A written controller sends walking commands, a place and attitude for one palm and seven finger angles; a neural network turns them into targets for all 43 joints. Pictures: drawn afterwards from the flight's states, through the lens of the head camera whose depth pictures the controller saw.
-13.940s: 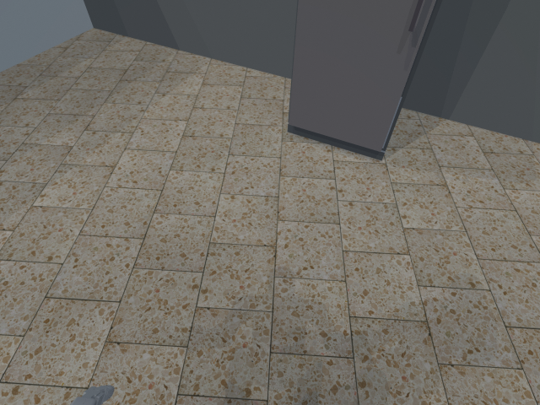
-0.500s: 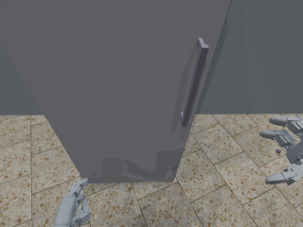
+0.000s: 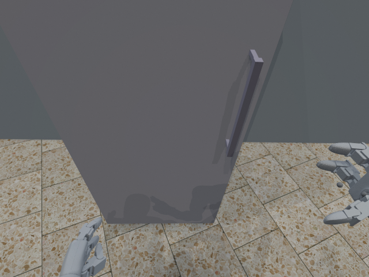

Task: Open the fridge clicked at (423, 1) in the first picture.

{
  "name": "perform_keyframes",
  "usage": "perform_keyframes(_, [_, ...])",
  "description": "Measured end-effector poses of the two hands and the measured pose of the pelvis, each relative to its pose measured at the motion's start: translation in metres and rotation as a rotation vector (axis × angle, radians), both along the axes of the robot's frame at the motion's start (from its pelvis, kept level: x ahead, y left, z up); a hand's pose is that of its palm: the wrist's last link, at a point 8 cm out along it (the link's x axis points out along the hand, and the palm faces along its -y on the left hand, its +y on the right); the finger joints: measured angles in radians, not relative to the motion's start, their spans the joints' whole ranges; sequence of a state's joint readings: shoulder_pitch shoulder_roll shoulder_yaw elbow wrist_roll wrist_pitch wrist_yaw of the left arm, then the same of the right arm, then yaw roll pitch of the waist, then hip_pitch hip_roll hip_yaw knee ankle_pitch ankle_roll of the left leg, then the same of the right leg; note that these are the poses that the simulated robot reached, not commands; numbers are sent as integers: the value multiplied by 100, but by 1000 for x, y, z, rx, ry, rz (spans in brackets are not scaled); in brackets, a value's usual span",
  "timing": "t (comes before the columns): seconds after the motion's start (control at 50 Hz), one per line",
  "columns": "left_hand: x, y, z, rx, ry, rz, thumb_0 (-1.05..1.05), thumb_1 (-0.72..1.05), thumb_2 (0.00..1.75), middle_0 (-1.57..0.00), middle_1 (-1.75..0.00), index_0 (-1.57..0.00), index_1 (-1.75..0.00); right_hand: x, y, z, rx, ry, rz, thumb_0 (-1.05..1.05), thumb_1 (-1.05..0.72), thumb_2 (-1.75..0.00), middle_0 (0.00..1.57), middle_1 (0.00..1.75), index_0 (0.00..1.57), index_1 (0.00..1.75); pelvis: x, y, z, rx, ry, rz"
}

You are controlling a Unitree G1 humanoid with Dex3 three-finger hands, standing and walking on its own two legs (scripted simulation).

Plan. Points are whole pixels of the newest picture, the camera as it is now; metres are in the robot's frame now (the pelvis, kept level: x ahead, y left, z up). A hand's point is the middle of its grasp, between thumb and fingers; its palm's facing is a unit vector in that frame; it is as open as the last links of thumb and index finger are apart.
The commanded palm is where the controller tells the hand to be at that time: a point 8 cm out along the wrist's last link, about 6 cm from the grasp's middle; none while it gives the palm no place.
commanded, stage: raise the hand to about handle height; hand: right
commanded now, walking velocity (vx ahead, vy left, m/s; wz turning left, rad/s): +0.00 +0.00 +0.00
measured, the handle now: (239, 111) +0.48 -0.12 +0.12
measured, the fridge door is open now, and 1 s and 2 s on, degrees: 0 0 0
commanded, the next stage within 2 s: move the hooked fingers beside the handle in 0.02 s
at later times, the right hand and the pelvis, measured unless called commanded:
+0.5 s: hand (314, 166) +0.32 -0.24 +0.12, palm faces -0.01 +1.00 -0.03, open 14.0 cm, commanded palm +0.28 -0.29 +0.13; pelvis +0.00 +0.00 +0.00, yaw +0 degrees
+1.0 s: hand (296, 151) +0.35 -0.22 +0.12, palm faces -0.02 +1.00 -0.02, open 14.0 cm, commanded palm +0.33 -0.27 +0.12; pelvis +0.01 +0.00 +0.00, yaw +1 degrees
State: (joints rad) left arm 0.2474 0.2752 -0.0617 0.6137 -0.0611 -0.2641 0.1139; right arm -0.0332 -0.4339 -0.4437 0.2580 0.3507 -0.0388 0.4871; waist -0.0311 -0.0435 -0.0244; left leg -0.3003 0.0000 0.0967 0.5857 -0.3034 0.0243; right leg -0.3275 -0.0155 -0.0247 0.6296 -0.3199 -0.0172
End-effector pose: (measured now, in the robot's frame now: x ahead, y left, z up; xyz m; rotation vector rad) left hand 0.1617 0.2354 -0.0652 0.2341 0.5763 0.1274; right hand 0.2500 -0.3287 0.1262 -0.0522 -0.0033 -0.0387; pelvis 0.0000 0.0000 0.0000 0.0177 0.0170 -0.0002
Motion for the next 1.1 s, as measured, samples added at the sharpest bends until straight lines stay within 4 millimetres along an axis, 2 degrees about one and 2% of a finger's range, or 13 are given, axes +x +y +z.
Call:
perform_keyframes(0.22, [1, 0, -2, -4, 3, 0, 1, 90, 90, -20, -30, -20, -30, 3, 3, -2, 13, 7, 6, -1, 50, -30, 30, 120, 30, 120, -1, 2, -1, 0, 4, -3])
perform_keyframes(0.5, [-12, 3, -9, -11, 47, 40, 1, 90, 90, -20, -30, -20, -30, 45, 31, -3, 21, 7, 49, -1, 50, -30, 30, 120, 30, 120, 1, -1, 0, -6, 17, 6])
perform_keyframes(0.92, [-19, 13, -15, -3, 123, 77, 1, 90, 90, -20, -30, -20, -30, 76, 47, -7, 41, 8, 42, -1, 50, -30, 30, 120, 30, 120, 8, 2, 0, -9, 36, 11])
perform_keyframes(1.02, [-20, 13, -16, -11, 126, 82, 1, 90, 90, -20, -30, -20, -30, 81, 58, -3, 40, -10, 62, -1, 50, -30, 30, 120, 30, 120, 9, 1, 0, -11, 37, 14])
perform_keyframes(1.1, [-23, 13, -18, -14, 143, 83, 1, 90, 90, -20, -30, -20, -30, 88, 62, -8, 52, 11, 56, -1, 50, -30, 30, 120, 30, 120, 8, 2, 0, -12, 40, 13])
